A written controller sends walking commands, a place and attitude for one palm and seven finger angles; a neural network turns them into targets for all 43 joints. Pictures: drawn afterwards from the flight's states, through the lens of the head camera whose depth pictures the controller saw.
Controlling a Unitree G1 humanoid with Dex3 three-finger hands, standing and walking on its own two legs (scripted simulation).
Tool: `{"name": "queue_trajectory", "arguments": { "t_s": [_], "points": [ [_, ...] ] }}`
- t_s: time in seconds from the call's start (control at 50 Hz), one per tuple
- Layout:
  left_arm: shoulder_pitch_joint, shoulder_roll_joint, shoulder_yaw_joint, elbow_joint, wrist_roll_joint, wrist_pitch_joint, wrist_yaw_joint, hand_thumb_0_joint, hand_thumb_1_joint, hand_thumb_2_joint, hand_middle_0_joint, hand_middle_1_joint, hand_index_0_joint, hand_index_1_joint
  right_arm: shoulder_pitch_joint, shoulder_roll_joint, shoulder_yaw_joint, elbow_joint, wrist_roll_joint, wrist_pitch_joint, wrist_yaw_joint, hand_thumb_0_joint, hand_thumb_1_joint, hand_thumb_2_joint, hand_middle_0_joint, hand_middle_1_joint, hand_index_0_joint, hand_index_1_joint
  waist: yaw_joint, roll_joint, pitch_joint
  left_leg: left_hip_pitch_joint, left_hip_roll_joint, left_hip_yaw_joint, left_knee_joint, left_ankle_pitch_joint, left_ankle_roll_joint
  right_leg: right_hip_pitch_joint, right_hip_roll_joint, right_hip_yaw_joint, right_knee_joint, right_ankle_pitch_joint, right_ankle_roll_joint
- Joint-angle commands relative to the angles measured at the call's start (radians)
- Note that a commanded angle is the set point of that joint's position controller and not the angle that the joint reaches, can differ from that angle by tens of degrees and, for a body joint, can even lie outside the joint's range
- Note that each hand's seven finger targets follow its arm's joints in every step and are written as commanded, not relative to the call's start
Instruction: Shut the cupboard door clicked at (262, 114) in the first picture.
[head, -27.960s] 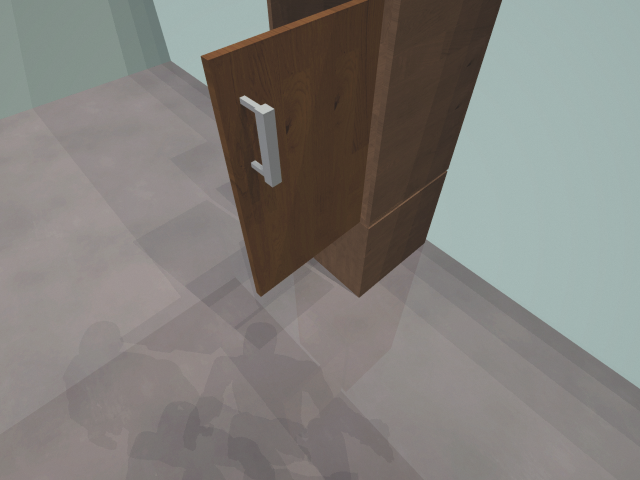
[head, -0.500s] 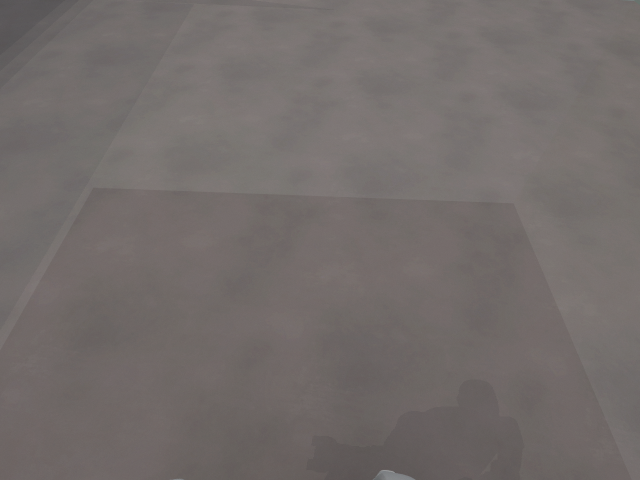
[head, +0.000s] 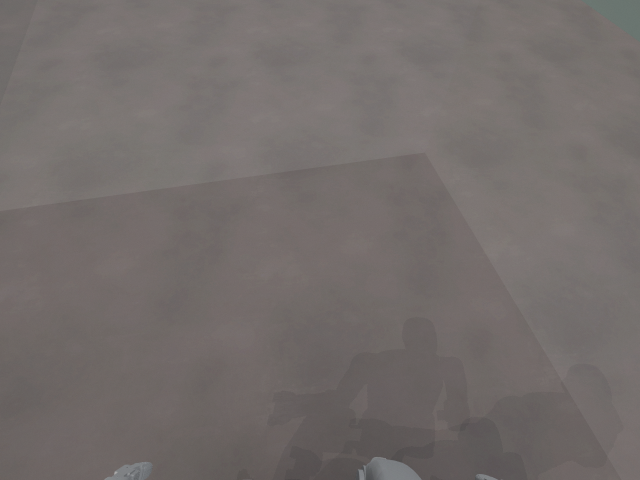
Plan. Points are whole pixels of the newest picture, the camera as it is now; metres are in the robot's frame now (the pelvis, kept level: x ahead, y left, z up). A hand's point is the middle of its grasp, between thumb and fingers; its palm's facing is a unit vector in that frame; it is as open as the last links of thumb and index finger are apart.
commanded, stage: turn to face it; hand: left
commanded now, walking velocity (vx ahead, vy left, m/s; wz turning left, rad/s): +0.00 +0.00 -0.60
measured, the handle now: out of the picture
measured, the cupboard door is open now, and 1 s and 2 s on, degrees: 65 65 65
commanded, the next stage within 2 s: none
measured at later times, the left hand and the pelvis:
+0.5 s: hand (204, 437) +0.19 +0.18 -0.18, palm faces -0.28 -0.94 -0.20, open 7.4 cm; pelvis +0.04 +0.01 -0.01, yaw -18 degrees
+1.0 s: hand (272, 386) +0.26 +0.09 -0.15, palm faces -0.57 -0.78 -0.28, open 7.4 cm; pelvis +0.05 -0.02 +0.00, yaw -35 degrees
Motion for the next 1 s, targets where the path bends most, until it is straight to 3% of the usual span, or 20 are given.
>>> {"name": "queue_trajectory", "arguments": {
  "t_s": [0.0,0.08,0.12,0.14,0.16,0.2,0.26,0.36,0.4,0.42,0.44,0.46,0.56,0.7,0.76,0.78,0.8,0.82,0.9,0.98],
  "points": [
    [-0.052,0.032,-0.006,-0.118,-0.006,-0.024,-0.017,0.000,0.900,0.900,-0.200,-0.300,-0.200,-0.300,0.059,-0.227,-0.070,-0.046,-0.001,-0.007,-0.012,0.000,-0.900,-0.900,0.200,0.300,0.200,0.300,-0.045,0.219,-0.133,0.180,0.242,-0.082,-0.148,0.559,0.134,0.017,-0.028,-0.045,-0.133,0.037,0.007],
    [-0.024,0.047,-0.007,-0.119,-0.004,-0.035,-0.017,0.000,0.900,0.900,-0.200,-0.300,-0.200,-0.300,0.042,-0.252,-0.082,-0.045,0.006,0.003,-0.001,0.000,-0.900,-0.900,0.200,0.300,0.200,0.300,-0.030,0.214,-0.134,0.153,0.241,-0.021,-0.065,0.519,0.088,0.159,0.000,-0.095,-0.371,0.176,-0.014],
    [0.081,0.106,0.005,-0.092,0.000,-0.046,-0.011,0.000,0.900,0.900,-0.200,-0.300,-0.200,-0.300,0.013,-0.238,-0.085,-0.062,0.017,0.007,0.010,0.000,-0.900,-0.900,0.200,0.300,0.200,0.300,0.029,0.125,-0.167,0.027,0.185,0.037,0.109,0.365,0.016,0.370,-0.043,-0.039,-0.562,0.403,-0.048],
    [0.141,0.208,0.024,-0.077,0.009,-0.059,0.002,0.000,0.900,0.900,-0.200,-0.300,-0.200,-0.300,-0.004,-0.168,-0.069,-0.095,0.026,0.007,0.014,0.000,-0.900,-0.900,0.200,0.300,0.200,0.300,0.059,-0.153,-0.199,-0.207,0.064,0.110,0.327,0.005,-0.045,0.548,-0.271,0.257,-0.624,0.678,-0.135],
    [0.184,0.256,0.028,-0.060,-0.003,-0.061,0.015,0.000,0.900,0.900,-0.200,-0.300,-0.200,-0.300,-0.065,-0.153,-0.055,-0.132,0.030,0.016,0.009,0.000,-0.900,-0.900,0.200,0.300,0.200,0.300,0.084,-0.223,-0.162,-0.325,-0.023,0.015,0.516,-0.361,-0.065,0.487,-0.415,0.405,-0.638,0.918,-0.251],
    [0.102,0.221,0.029,-0.084,0.001,-0.052,0.036,0.000,0.900,0.900,-0.200,-0.300,-0.200,-0.300,-0.086,-0.163,-0.055,-0.124,0.029,0.025,-0.004,0.000,-0.900,-0.900,0.200,0.300,0.200,0.300,0.051,-0.263,-0.124,-0.396,0.004,-0.121,0.646,-0.279,-0.058,0.398,-0.359,0.431,-0.669,0.672,-0.277],
    [-0.002,0.170,0.012,-0.120,0.003,-0.051,0.038,0.000,0.900,0.900,-0.200,-0.300,-0.200,-0.300,-0.033,-0.150,-0.050,-0.084,0.024,0.020,0.007,0.000,-0.900,-0.900,0.200,0.300,0.200,0.300,-0.006,-0.137,-0.155,-0.283,0.003,-0.081,0.516,-0.158,-0.076,0.355,-0.255,0.241,-0.598,0.747,-0.221],
    [0.000,0.191,0.023,-0.111,0.007,-0.045,0.032,0.000,0.900,0.900,-0.200,-0.300,-0.200,-0.300,0.002,-0.129,-0.046,-0.081,0.031,0.013,0.005,0.000,-0.900,-0.900,0.200,0.300,0.200,0.300,-0.012,-0.139,-0.160,-0.134,-0.051,-0.049,0.198,-0.113,-0.070,0.285,-0.231,0.292,-0.560,0.716,-0.207],
    [-0.039,0.179,0.020,-0.116,-0.002,-0.037,0.028,0.000,0.900,0.900,-0.200,-0.300,-0.200,-0.300,0.082,-0.140,-0.047,-0.058,0.031,0.004,0.001,0.000,-0.900,-0.900,0.200,0.300,0.200,0.300,-0.053,-0.135,-0.161,0.024,-0.068,-0.037,-0.014,0.048,-0.063,0.185,-0.184,0.285,-0.509,0.607,-0.146],
    [-0.045,0.142,0.013,-0.124,-0.008,-0.031,0.025,0.000,0.900,0.900,-0.200,-0.300,-0.200,-0.300,0.121,-0.177,-0.054,-0.051,0.026,-0.006,-0.001,0.000,-0.900,-0.900,0.200,0.300,0.200,0.300,-0.069,-0.029,-0.176,0.132,-0.004,-0.107,-0.155,0.101,-0.041,0.095,-0.119,0.240,-0.433,0.461,-0.094],
    [0.000,0.072,0.002,-0.142,-0.018,-0.025,0.016,0.000,0.900,0.900,-0.200,-0.300,-0.200,-0.300,0.149,-0.283,-0.071,-0.053,0.007,-0.017,-0.004,0.000,-0.900,-0.900,0.200,0.300,0.200,0.300,-0.063,0.275,-0.205,0.232,0.240,-0.361,-0.240,0.203,0.054,-0.059,0.025,0.112,-0.227,0.118,-0.029],
    [-0.010,0.077,-0.004,-0.158,-0.013,-0.030,0.011,0.000,0.900,0.900,-0.200,-0.300,-0.200,-0.300,0.162,-0.324,-0.075,-0.068,0.005,-0.012,-0.009,0.000,-0.900,-0.900,0.200,0.300,0.200,0.300,-0.074,0.325,-0.195,0.190,0.393,-0.465,-0.264,0.302,0.160,-0.088,0.030,0.044,-0.001,-0.146,-0.009],
    [-0.051,0.059,0.000,-0.118,-0.008,-0.019,-0.016,0.000,0.900,0.900,-0.200,-0.300,-0.200,-0.300,0.064,-0.232,-0.055,-0.081,0.000,-0.015,-0.018,0.000,-0.900,-0.900,0.200,0.300,0.200,0.300,-0.033,0.198,-0.141,0.180,0.256,-0.151,-0.173,0.566,0.144,-0.093,-0.049,0.014,0.122,-0.004,0.021],
    [-0.089,0.032,-0.010,-0.129,-0.006,-0.023,-0.021,0.000,0.900,0.900,-0.200,-0.300,-0.200,-0.300,0.100,-0.252,-0.076,-0.043,0.002,-0.002,-0.005,0.000,-0.900,-0.900,0.200,0.300,0.200,0.300,-0.057,0.250,-0.139,0.157,0.276,-0.040,-0.132,0.494,0.122,0.088,-0.018,-0.076,-0.229,0.053,-0.004],
    [0.020,0.074,-0.001,-0.099,-0.003,-0.037,-0.015,0.000,0.900,0.900,-0.200,-0.300,-0.200,-0.300,0.057,-0.250,-0.082,-0.048,0.012,0.005,0.004,0.000,-0.900,-0.900,0.200,0.300,0.200,0.300,0.009,0.169,-0.157,0.047,0.226,0.032,0.033,0.340,0.035,0.319,-0.014,-0.081,-0.543,0.309,-0.033],
    [0.092,0.157,0.015,-0.080,0.005,-0.049,-0.004,0.000,0.900,0.900,-0.200,-0.300,-0.200,-0.300,0.057,-0.202,-0.076,-0.065,0.024,0.006,0.011,0.000,-0.900,-0.900,0.200,0.300,0.200,0.300,0.042,-0.040,-0.196,-0.118,0.149,0.094,0.217,0.132,-0.025,0.495,-0.177,0.111,-0.638,0.458,-0.088],
    [0.143,0.246,0.031,-0.061,0.003,-0.057,0.012,0.000,0.900,0.900,-0.200,-0.300,-0.200,-0.300,-0.014,-0.135,-0.056,-0.120,0.024,0.010,0.014,0.000,-0.900,-0.900,0.200,0.300,0.200,0.300,0.075,-0.288,-0.154,-0.354,-0.004,0.081,0.448,-0.349,-0.070,0.516,-0.390,0.405,-0.665,0.783,-0.201],
    [0.161,0.249,0.032,-0.058,-0.007,-0.053,0.027,0.000,0.900,0.900,-0.200,-0.300,-0.200,-0.300,-0.028,-0.165,-0.055,-0.125,0.026,0.028,0.003,0.000,-0.900,-0.900,0.200,0.300,0.200,0.300,0.082,-0.225,-0.154,-0.346,0.010,-0.053,0.578,-0.331,-0.063,0.419,-0.420,0.416,-0.671,0.741,-0.260],
    [-0.034,0.153,0.008,-0.116,-0.001,-0.051,0.038,0.000,0.900,0.900,-0.200,-0.300,-0.200,-0.300,0.005,-0.155,-0.057,-0.070,0.019,0.026,0.007,0.000,-0.900,-0.900,0.200,0.300,0.200,0.300,-0.020,-0.174,-0.118,-0.313,0.020,-0.088,0.575,-0.130,-0.078,0.309,-0.257,0.248,-0.644,0.629,-0.216],
    [-0.003,0.171,0.014,-0.107,0.003,-0.052,0.034,0.000,0.900,0.900,-0.200,-0.300,-0.200,-0.300,0.006,-0.131,-0.051,-0.071,0.023,0.024,0.009,0.000,-0.900,-0.900,0.200,0.300,0.200,0.300,-0.008,-0.127,-0.148,-0.227,-0.027,-0.057,0.372,-0.122,-0.080,0.310,-0.237,0.276,-0.617,0.656,-0.223]
  ]
}}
